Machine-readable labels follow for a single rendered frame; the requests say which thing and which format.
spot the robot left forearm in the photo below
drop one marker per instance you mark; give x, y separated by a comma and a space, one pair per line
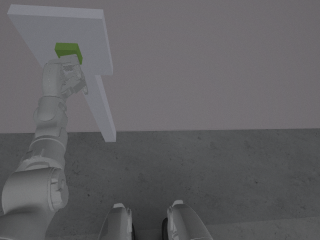
48, 146

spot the panel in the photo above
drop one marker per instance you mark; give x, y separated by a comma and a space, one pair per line
41, 27

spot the robot right thigh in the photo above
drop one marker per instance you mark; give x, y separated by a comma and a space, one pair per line
183, 220

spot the right robot shin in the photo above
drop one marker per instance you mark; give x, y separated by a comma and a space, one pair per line
173, 236

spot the robot left upper arm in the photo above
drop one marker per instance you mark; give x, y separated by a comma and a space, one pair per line
31, 199

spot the robot left hand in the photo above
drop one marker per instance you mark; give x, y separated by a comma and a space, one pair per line
54, 82

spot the button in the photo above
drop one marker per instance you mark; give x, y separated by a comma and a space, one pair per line
64, 49

